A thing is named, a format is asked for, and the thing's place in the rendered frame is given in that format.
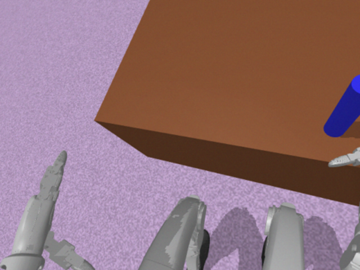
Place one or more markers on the left robot arm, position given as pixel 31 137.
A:
pixel 23 262

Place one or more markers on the can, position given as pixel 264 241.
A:
pixel 346 111

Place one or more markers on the right robot arm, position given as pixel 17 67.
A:
pixel 350 259

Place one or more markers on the right robot hand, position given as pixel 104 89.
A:
pixel 353 159

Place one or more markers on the left robot hand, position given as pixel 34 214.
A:
pixel 33 234

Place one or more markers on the left robot foot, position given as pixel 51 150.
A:
pixel 204 249

